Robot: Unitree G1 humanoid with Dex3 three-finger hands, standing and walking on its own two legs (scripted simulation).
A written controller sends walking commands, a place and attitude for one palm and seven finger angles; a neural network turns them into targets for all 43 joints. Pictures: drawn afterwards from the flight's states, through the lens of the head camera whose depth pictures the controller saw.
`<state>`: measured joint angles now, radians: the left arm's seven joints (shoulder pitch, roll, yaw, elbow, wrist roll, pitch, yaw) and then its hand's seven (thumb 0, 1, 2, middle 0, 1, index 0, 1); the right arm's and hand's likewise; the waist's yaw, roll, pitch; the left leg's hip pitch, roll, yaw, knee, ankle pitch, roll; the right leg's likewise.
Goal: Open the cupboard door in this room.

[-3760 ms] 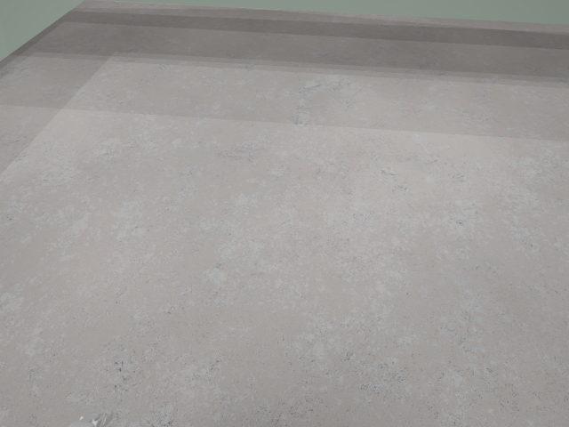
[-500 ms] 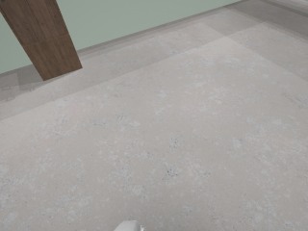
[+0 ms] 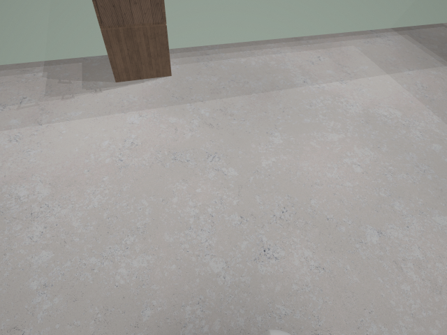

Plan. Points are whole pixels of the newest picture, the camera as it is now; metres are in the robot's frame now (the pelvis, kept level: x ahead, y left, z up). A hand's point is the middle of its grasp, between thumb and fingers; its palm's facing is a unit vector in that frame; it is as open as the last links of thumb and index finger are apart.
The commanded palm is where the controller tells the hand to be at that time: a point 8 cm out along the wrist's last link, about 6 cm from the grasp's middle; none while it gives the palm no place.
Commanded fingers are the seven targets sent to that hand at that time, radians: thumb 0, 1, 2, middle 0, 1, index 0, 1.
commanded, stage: turn or walk to find it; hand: left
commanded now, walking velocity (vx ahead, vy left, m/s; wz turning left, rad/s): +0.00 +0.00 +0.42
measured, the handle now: out of the picture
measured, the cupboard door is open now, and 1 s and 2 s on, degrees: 0 0 0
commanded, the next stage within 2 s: stand and wait in 0.06 s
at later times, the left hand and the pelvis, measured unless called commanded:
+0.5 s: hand out of the picture -0.02 +0.15 -0.17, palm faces +0.18 -0.96 -0.22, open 7.3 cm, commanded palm none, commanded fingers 0.00 0.90 0.90 -0.20 -0.30 -0.20 -0.30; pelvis -0.03 -0.04 +0.00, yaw +8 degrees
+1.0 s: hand out of the picture -0.09 +0.16 -0.19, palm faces +0.23 -0.96 -0.18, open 7.4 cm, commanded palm none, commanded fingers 0.00 0.90 0.90 -0.20 -0.30 -0.20 -0.30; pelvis -0.06 -0.01 -0.01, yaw +11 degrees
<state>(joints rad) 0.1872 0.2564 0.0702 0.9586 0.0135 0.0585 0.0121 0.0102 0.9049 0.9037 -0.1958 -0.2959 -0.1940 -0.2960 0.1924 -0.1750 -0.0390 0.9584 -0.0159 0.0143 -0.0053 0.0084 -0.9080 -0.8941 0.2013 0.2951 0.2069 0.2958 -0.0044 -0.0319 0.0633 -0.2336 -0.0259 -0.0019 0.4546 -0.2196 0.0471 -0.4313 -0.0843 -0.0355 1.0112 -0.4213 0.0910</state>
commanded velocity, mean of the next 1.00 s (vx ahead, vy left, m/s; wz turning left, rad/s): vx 0.00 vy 0.00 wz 0.17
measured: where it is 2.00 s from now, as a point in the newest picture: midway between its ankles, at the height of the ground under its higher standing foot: outside the picture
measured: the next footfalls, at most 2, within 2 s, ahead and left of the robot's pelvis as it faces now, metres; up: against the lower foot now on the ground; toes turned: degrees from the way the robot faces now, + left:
right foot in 0.20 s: +0.00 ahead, -0.14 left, +0.00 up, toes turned +4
left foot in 0.58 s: -0.03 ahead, +0.10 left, +0.00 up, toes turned +11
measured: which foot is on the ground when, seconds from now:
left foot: down 0.00-0.20, up 0.22-0.56, down 0.58-1.00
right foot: up 0.00-0.18, down 0.20-1.00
